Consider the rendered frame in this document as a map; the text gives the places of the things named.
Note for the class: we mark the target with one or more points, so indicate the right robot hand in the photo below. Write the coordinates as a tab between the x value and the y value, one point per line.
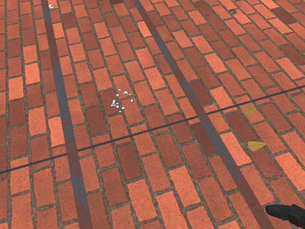
293	213

